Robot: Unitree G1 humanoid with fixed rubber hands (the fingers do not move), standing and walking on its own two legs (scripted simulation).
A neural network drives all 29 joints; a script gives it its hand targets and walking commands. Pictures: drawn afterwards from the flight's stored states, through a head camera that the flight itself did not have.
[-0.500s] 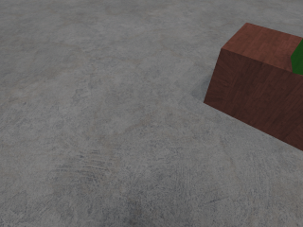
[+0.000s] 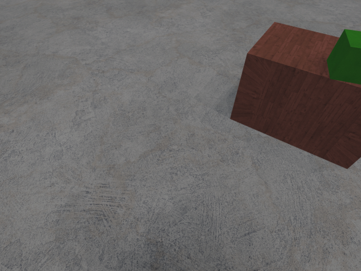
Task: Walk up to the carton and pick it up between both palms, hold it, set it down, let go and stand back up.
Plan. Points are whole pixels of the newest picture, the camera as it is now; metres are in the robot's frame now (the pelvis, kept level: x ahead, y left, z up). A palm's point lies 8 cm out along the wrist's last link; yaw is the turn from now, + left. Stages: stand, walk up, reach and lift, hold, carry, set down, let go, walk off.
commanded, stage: walk up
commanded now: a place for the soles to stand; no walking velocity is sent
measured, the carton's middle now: (360, 57) +1.12 -0.90 -0.12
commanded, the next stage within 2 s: none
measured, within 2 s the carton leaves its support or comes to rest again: neither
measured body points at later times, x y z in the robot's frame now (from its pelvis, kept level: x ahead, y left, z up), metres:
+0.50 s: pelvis +0.13 -0.12 -0.02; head +0.12 -0.14 +0.43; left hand +0.21 +0.13 -0.14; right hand +0.15 -0.40 -0.15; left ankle +0.18 +0.01 -0.68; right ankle +0.12 -0.24 -0.74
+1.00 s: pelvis +0.32 -0.24 -0.02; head +0.34 -0.26 +0.43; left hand +0.58 -0.10 -0.11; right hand +0.16 -0.46 -0.14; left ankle +0.33 -0.05 -0.74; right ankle +0.36 -0.39 -0.73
